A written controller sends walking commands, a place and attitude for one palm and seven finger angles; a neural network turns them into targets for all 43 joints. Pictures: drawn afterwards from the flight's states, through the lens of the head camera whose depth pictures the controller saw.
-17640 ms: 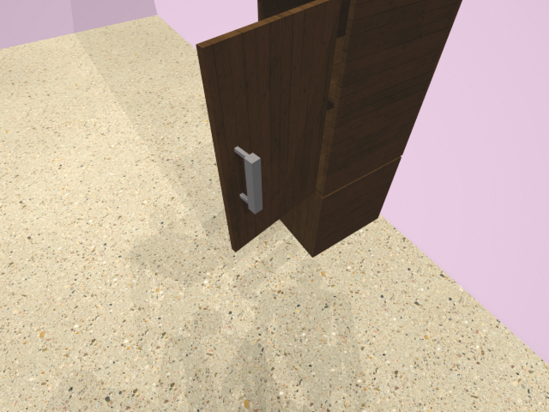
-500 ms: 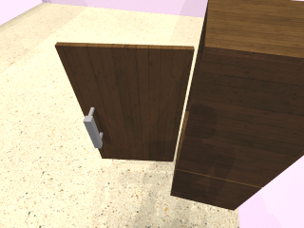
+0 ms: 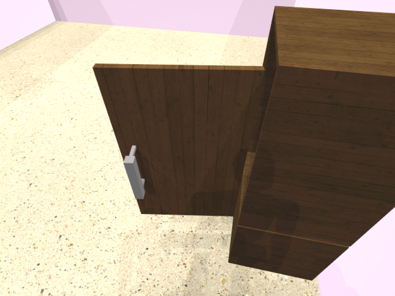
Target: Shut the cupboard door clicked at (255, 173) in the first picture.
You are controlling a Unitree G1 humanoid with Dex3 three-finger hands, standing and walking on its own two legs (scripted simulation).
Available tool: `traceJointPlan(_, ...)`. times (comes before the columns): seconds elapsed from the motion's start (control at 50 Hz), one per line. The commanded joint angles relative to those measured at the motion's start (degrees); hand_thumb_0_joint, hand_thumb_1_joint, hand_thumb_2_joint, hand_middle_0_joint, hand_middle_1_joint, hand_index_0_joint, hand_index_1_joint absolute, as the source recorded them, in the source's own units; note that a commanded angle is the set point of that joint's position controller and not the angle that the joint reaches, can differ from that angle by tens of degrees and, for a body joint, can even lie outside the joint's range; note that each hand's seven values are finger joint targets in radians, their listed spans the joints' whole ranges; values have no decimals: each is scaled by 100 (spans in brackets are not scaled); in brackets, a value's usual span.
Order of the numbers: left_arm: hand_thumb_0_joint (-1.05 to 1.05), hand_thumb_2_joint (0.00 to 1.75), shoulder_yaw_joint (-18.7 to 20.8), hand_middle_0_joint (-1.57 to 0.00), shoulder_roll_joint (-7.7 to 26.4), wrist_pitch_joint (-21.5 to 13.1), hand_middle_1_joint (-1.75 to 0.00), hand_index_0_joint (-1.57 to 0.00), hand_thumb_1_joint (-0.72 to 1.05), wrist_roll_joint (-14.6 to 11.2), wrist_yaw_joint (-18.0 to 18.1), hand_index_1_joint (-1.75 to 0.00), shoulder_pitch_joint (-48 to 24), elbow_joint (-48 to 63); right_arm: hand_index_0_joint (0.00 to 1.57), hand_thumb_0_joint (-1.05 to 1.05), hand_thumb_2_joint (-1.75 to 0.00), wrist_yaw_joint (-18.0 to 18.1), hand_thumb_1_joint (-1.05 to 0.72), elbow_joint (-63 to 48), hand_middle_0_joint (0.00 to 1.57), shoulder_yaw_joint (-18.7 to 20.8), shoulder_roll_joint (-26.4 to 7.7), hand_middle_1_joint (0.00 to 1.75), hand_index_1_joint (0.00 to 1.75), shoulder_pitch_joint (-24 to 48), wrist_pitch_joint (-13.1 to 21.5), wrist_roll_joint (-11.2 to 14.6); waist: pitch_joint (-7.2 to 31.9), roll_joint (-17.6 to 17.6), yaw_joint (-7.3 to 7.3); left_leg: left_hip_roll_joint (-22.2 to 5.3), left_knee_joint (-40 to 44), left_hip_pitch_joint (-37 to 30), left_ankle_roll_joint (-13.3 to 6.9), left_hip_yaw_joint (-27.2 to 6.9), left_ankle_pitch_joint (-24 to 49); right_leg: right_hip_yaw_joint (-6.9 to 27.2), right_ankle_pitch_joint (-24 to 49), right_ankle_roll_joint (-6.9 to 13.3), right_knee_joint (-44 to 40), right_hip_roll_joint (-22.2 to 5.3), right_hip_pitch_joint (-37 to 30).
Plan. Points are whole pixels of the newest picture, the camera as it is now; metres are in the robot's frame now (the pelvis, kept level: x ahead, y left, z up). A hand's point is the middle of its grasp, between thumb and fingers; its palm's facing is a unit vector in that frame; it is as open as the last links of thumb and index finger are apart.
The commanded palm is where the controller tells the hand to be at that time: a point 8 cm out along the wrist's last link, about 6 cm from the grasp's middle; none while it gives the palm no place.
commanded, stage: look again from close up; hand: left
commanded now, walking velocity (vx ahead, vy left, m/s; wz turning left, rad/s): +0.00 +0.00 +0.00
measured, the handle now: (136, 172) +0.45 +0.20 -0.06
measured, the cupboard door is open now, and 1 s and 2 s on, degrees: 100 100 100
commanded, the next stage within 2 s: raise the hand and make a fist in 0.20 s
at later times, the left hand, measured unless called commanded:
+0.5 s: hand (105, 260) +0.20 +0.21 -0.03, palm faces +0.19 -0.98 -0.11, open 7.1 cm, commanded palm +0.10 +0.25 -0.07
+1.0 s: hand (125, 285) +0.16 +0.16 -0.06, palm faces -0.12 -0.99 -0.03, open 4.8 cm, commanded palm +0.12 +0.24 -0.06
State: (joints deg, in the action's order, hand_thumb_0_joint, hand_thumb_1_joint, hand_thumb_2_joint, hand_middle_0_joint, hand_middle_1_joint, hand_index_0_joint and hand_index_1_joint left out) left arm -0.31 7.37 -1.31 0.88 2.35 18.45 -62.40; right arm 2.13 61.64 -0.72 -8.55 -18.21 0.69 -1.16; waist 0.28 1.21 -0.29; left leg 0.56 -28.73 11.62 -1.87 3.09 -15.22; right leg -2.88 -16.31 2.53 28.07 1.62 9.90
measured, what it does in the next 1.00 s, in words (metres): lowers itself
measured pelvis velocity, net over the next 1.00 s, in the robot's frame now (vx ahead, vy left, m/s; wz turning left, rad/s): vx -0.05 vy -0.01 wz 0.03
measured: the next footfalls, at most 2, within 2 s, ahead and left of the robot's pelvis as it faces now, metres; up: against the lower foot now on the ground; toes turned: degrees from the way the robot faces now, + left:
none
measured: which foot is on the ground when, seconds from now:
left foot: down 0.00-1.00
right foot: down 0.00-1.00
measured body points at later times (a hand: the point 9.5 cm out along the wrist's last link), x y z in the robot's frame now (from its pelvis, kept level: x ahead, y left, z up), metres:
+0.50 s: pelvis +0.00 +0.03 -0.01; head +0.01 +0.02 +0.44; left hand +0.19 +0.26 -0.02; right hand +0.09 -0.24 -0.13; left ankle +0.01 +0.10 -0.74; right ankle -0.01 -0.09 -0.74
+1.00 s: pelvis -0.05 -0.01 -0.13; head +0.03 +0.00 +0.31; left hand +0.16 +0.22 -0.06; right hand +0.18 -0.19 -0.21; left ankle +0.01 +0.10 -0.74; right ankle -0.01 -0.09 -0.74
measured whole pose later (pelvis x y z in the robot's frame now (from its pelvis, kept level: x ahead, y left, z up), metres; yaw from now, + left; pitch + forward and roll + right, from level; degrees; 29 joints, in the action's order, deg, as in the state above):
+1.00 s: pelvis -0.05 -0.01 -0.13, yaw +2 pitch +17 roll -3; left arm 5.5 13.8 -24.0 -16.8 -21.7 18.9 3.9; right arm 2.5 30.3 -3.1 -10.1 -7.5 11.9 1.9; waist 8.1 2.5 2.9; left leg -1.1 -77.9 64.1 -1.1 -1.7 -30.7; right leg -9.1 -32.7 4.5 75.1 1.0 59.7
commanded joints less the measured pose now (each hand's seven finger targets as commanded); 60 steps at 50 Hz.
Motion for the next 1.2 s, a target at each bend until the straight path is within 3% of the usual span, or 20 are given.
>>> traceJointPlan(0.0,0,90,47,-20,526,7,-30,-20,90,-11,1,-30,392,204,20,0,-90,-56,-90,-237,20,46,-465,30,30,-319,82,2,-964,-51,58,-563,1133,688,-109,-865,-605,723,-530,123,-691,-547,507)
traceJointPlan(0.26,0,90,16,-20,583,3,-30,-20,90,-28,-11,-30,342,116,20,0,-90,-27,-90,0,20,11,-516,30,30,-322,176,51,-405,-175,98,-599,1021,143,-180,-796,634,659,491,25,-519,-673,127)
traceJointPlan(0.28,0,90,3,-20,734,-103,-30,-20,90,51,199,-30,613,-26,20,0,-90,-91,-90,-374,20,54,-763,30,30,231,164,106,-599,-845,251,-717,12,515,-3,-589,1230,707,1737,-104,-649,-880,282)
traceJointPlan(0.3,0,90,2261,-20,4035,-1618,-30,-20,90,-609,251,-30,-4540,9347,20,0,-90,428,-90,-2177,20,444,-2148,30,30,-350,1239,111,1703,63,-1069,-377,215,-1348,-101,-731,2303,141,1938,-164,163,-210,563)
traceJointPlan(0.32,0,90,77,-22,1265,-1121,-32,-22,90,-706,181,-32,-662,7689,20,0,-90,423,-90,-2053,20,6,-1177,30,30,258,1730,322,2673,1592,-157,-384,318,-2020,94,-398,3074,-58,822,-66,335,83,813)
traceJointPlan(0.34,0,90,382,-24,1337,-819,-34,-24,90,-973,467,-34,-574,7507,20,0,-90,381,-90,-1637,20,19,-1381,30,30,287,1952,303,2387,1524,-64,-446,339,-1792,410,-579,3310,-88,327,-23,448,73,672)
traceJointPlan(0.36,0,90,-494,-25,-292,-119,-36,-25,90,-870,415,-36,1106,5519,20,0,-90,216,-90,-1371,20,60,-976,30,30,330,2000,328,1132,868,-154,-487,537,-870,380,-756,2679,-142,-11,-120,606,-131,1171)
traceJointPlan(0.38,0,90,-332,-27,91,-310,-38,-27,90,-990,447,-38,-96,6477,20,0,-90,110,-90,-1690,20,192,-1278,30,30,232,1981,335,317,625,-351,-405,377,-173,368,-928,1593,-156,53,-128,526,-198,1358)
traceJointPlan(0.42,0,90,94,-31,272,-874,-42,-31,90,-899,229,-42,100,5828,20,0,-90,3,-90,-2139,20,354,-1368,30,30,511,2039,217,-379,-379,-381,-184,-151,928,306,-947,385,-308,6,-97,441,-202,1931)
traceJointPlan(0.5,0,90,525,-38,-130,-2422,-50,-38,90,-1381,-884,-50,2541,4967,20,0,-90,-283,-90,-2942,20,592,-1198,30,30,911,1958,119,437,-1950,380,38,-1475,2239,347,-566,432,-407,-137,-30,1627,-78,2567)
traceJointPlan(0.58,0,90,1283,-46,691,-3875,-58,-46,90,-1581,-2049,-58,2477,5309,20,0,-90,-507,-90,-3523,20,756,-1234,30,30,1205,1706,102,1126,-387,612,160,-2567,3078,419,-339,738,-79,574,86,2978,-143,3085)
traceJointPlan(0.64,0,90,1452,-51,1149,-3767,-64,-51,90,-1554,-2019,-64,1642,6393,20,0,-90,-470,-90,-3975,20,718,-1264,30,30,1333,1539,99,1647,783,632,144,-2882,3348,321,-294,244,94,32,117,3432,-102,3589)
traceJointPlan(0.68,0,90,1377,-55,1155,-3756,-68,-55,90,-1660,-1839,-68,1004,7363,20,0,-90,-402,-90,-4186,20,670,-1247,30,30,1241,1537,120,2115,1110,425,82,-3085,3294,223,-447,-119,190,-316,97,3471,-67,3902)
traceJointPlan(0.76,0,90,989,-62,1145,-4130,-76,-62,90,-1825,-1676,-76,-211,9022,20,0,-90,-139,-90,-4045,20,577,-1235,30,30,932,1630,118,2604,674,-158,-22,-3781,3447,-10,-646,-451,606,-720,3,3251,-15,4209)
traceJointPlan(0.84,0,90,408,-69,970,-3799,-84,-69,90,-1823,-2150,-84,-340,8321,20,0,-90,74,-90,-3865,20,434,-1362,30,30,924,1684,213,1868,341,-444,-103,-4072,4117,-100,-720,-1063,646,-1518,-21,3049,33,4547)
traceJointPlan(0.9,0,90,662,-75,1207,-2703,-90,-75,90,-1764,-2431,-90,253,7231,20,0,-90,180,-90,-3944,20,405,-1350,30,30,860,1557,380,1755,-296,-278,-108,-3964,4633,-98,-638,-1380,838,-2202,-129,2615,-87,4133)
traceJointPlan(0.94,0,90,1109,-79,1448,-1856,-94,-79,90,-1798,-2469,-94,843,6838,20,0,-90,200,-90,-4143,20,414,-1305,30,30,1044,1396,467,2109,-387,153,-37,-3797,4619,-82,-587,-1169,916,-2112,-146,2547,-138,3560)
traceJointPlan(1.0,0,90,1780,-84,1615,-1230,-100,-84,90,-2090,-2082,-100,890,7535,20,0,-90,182,-90,-4457,20,384,-1078,30,30,1202,1181,475,2596,-567,439,48,-3674,4554,-3,-522,-804,1127,-1547,-314,2439,-357,2657)
traceJointPlan(1.08,0,90,2017,-92,1399,-1913,-108,-92,90,-2098,-1232,-108,889,8022,20,0,-90,144,-90,-4253,20,371,-853,30,30,1066,1186,365,2437,-325,478,-67,-3567,4470,80,-607,-401,864,-493,-259,2842,-284,2731)
traceJointPlan(1.18,0,90,887,-101,938,-3057,-118,-101,90,-1726,-1436,-118,568,7653,20,0,-90,67,-90,-3933,20,411,-1082,30,30,801,1422,267,1802,-73,-93,-94,-3654,4446,40,-654,-667,612,-926,-174,3047,-182,3903)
